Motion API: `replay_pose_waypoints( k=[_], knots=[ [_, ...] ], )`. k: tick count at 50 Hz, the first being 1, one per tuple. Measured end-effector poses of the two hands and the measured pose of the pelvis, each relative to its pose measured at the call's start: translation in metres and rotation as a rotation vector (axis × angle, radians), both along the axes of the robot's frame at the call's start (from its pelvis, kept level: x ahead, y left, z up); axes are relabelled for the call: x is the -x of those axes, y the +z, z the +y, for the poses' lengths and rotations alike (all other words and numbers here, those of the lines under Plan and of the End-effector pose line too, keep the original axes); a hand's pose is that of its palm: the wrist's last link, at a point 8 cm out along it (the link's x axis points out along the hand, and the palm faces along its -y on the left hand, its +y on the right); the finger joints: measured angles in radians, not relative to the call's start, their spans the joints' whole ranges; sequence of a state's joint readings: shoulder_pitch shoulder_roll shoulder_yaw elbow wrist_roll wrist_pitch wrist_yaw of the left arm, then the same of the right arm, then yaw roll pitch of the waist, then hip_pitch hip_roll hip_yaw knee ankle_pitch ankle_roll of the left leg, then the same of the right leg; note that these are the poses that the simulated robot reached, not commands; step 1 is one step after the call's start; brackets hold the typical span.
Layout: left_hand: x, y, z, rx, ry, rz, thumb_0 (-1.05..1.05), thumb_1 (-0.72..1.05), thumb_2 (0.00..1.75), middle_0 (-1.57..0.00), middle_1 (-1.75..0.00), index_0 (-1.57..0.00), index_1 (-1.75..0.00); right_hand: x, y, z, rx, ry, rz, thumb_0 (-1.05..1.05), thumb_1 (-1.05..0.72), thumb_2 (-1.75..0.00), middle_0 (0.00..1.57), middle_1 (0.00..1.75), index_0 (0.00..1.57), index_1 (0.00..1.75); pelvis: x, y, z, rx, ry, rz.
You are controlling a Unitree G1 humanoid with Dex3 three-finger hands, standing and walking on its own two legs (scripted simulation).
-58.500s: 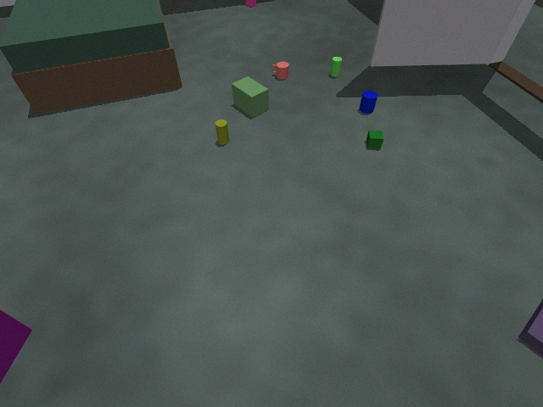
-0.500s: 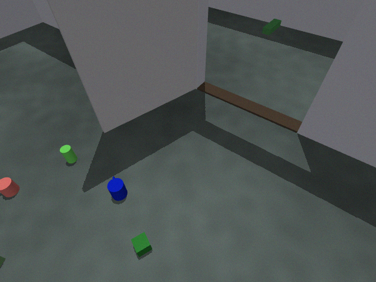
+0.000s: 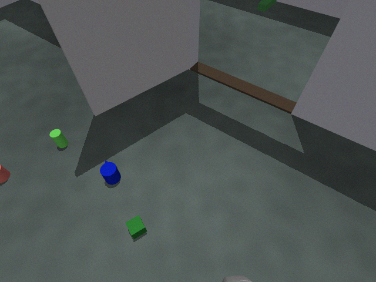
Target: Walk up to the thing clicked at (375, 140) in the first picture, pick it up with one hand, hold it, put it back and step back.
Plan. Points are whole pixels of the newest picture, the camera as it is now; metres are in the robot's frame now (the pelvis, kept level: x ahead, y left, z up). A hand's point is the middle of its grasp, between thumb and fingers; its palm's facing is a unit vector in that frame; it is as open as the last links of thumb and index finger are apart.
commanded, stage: step back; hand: left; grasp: from above
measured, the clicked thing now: (136, 227) +0.43 +0.27 -0.73
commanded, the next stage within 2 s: none
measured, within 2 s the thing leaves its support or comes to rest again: neither
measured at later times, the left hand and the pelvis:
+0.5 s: hand out of the picture +0.04 +0.26 -0.16, palm faces +0.05 -0.93 -0.36, open 7.4 cm; pelvis -0.09 +0.00 -0.02, yaw +4 degrees
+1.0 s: hand out of the picture -0.11 +0.24 -0.14, palm faces -0.01 -0.91 -0.41, open 7.4 cm; pelvis -0.21 -0.02 -0.01, yaw -1 degrees
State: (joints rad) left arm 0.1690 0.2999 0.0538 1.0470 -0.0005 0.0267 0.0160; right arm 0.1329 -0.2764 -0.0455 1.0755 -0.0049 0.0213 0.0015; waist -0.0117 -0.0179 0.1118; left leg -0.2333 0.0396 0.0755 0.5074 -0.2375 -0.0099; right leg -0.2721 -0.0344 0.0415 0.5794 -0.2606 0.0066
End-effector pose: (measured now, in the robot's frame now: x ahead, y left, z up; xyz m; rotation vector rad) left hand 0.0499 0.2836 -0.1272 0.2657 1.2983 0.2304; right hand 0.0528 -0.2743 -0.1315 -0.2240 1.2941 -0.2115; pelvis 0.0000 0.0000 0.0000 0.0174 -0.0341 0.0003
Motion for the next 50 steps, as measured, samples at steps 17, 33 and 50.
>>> replay_pose_waypoints(
  k=[17, 33, 50],
  knots=[
    [-0.011, 0.03, 0.01, -0.127, -0.07, -0.18, 0.01, 0.9, 0.9, -0.2, -0.3, -0.2, -0.3, 0.001, 0.007, -0.067, 0.123, 0.115, -0.065, 0.0, -0.91, -0.89, 0.2, 0.3, 0.2, 0.3, 0.054, -0.008, -0.02, 0.004, 0.019, 0.022],
    [0.075, 0.005, 0.027, -0.041, -0.025, -0.134, 0.01, 0.9, 0.9, -0.2, -0.3, -0.2, -0.3, 0.097, 0.028, -0.028, 0.134, 0.135, -0.021, 0.01, -0.9, -0.89, 0.21, 0.3, 0.21, 0.3, 0.12, -0.002, -0.001, 0.047, 0.035, 0.006],
    [0.168, 0.028, 0.001, -0.097, -0.083, -0.14, 0.01, 0.9, 0.9, -0.21, -0.3, -0.21, -0.3, 0.153, 0.011, -0.057, 0.092, 0.091, -0.139, 0.01, -0.91, -0.89, 0.2, 0.3, 0.21, 0.3, 0.208, -0.006, -0.019, 0.008, -0.01, -0.004]
  ],
)
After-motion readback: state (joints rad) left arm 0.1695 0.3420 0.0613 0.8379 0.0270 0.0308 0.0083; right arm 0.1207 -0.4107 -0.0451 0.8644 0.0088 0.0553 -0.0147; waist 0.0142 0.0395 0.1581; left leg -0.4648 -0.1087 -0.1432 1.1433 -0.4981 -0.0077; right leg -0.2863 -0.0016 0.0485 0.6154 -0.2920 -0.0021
